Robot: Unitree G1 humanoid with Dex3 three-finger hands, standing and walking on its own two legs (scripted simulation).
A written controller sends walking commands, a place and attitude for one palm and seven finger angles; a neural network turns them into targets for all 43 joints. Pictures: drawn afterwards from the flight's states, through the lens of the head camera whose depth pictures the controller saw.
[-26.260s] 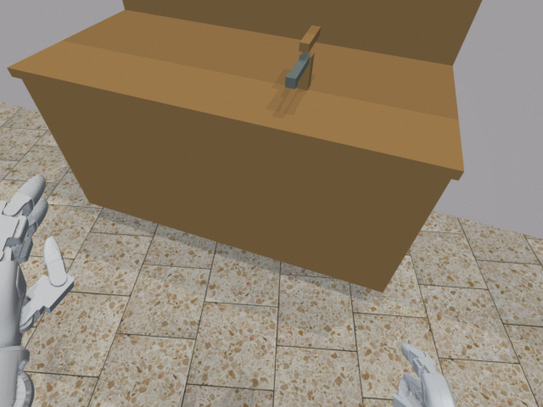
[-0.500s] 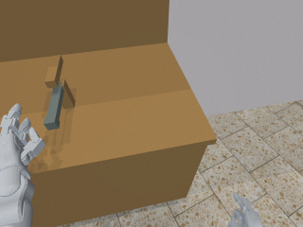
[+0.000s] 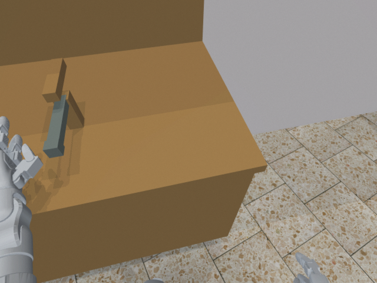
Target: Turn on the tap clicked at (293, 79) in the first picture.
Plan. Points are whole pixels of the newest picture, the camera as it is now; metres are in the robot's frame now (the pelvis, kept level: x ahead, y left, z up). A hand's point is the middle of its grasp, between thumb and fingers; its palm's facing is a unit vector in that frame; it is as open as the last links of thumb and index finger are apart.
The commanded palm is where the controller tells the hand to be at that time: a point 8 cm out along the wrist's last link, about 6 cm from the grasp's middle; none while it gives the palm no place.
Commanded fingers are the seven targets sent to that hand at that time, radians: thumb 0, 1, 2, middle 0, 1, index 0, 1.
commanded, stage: reach beside the lever's end, fingers flat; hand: left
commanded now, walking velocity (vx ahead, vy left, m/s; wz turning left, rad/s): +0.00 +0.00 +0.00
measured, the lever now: (54, 148) +0.35 +0.31 +0.09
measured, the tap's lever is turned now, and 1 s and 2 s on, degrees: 0 1 25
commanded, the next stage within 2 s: push the lever round in 0.34 s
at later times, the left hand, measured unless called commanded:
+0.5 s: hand (35, 163) +0.32 +0.34 +0.08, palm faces +0.51 -0.85 -0.09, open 7.9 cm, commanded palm +0.28 +0.37 +0.09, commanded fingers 0.00 0.90 0.90 -0.15 -0.15 -0.15 -0.15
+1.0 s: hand (51, 162) +0.32 +0.30 +0.09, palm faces +0.51 -0.86 -0.08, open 7.8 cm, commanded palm +0.28 +0.33 +0.09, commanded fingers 0.00 0.90 0.90 -0.15 -0.15 -0.15 -0.15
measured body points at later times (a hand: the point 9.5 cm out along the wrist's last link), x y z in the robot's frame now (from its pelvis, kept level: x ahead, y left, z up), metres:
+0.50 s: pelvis +0.00 +0.01 +0.00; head +0.04 +0.01 +0.45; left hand +0.28 +0.38 +0.09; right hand +0.13 -0.25 -0.11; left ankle +0.03 +0.15 -0.71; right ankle -0.01 -0.13 -0.71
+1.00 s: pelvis +0.00 +0.01 +0.00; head +0.04 +0.00 +0.45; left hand +0.28 +0.35 +0.10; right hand +0.15 -0.24 -0.11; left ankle +0.03 +0.15 -0.71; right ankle -0.01 -0.13 -0.71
